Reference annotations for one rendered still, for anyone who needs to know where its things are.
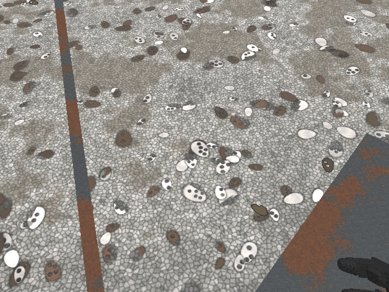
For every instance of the robot right hand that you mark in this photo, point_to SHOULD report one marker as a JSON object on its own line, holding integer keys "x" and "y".
{"x": 374, "y": 269}

